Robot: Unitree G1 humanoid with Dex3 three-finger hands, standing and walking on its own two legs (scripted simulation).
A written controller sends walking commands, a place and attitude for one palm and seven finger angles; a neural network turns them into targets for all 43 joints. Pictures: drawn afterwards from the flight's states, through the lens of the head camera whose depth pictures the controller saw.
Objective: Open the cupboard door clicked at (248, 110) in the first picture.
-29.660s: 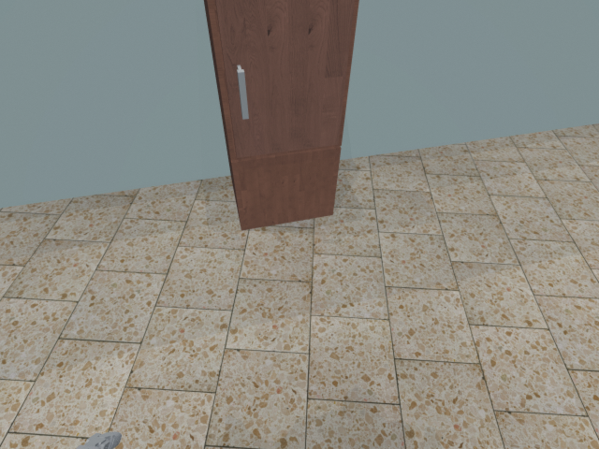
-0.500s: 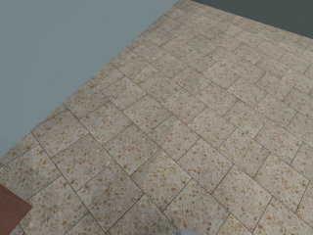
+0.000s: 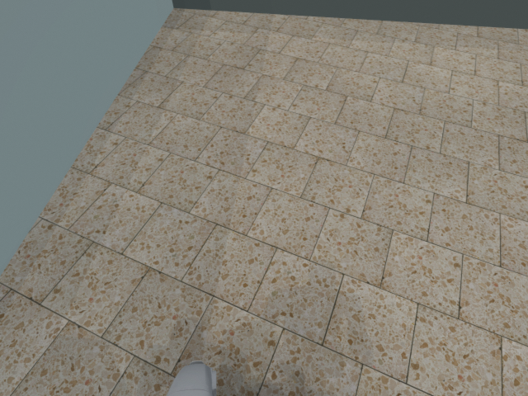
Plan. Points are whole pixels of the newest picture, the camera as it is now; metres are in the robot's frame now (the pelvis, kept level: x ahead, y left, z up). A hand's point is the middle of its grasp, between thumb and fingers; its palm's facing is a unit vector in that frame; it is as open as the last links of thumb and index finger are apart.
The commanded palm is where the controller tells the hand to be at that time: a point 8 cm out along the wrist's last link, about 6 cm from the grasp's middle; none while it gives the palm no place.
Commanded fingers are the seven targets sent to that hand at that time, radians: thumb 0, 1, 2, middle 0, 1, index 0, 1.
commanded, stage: walk to a spot facing it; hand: left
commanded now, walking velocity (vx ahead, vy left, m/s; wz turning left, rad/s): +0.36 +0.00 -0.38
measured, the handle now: out of the picture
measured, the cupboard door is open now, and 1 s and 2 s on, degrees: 44 44 44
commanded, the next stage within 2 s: turn to face it in 0.58 s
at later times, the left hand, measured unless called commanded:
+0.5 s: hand (169, 276) +0.36 +0.21 -0.17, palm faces -0.24 -0.95 -0.20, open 7.4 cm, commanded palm none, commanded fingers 0.00 0.90 0.90 -0.20 -0.30 -0.20 -0.30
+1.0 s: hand (262, 206) +0.53 +0.02 -0.16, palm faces -0.31 -0.93 -0.17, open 7.2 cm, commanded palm none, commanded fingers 0.00 0.90 0.90 -0.20 -0.30 -0.20 -0.30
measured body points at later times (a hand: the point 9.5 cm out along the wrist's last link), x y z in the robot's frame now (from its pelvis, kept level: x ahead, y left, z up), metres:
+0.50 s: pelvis +0.23 +0.03 +0.00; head +0.28 +0.03 +0.45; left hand +0.37 +0.26 -0.15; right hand +0.19 -0.21 -0.14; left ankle +0.22 +0.15 -0.74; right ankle +0.23 -0.11 -0.66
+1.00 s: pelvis +0.37 -0.09 +0.00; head +0.39 -0.10 +0.45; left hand +0.55 +0.07 -0.14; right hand +0.31 -0.31 -0.16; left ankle +0.41 +0.06 -0.69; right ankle +0.35 -0.12 -0.74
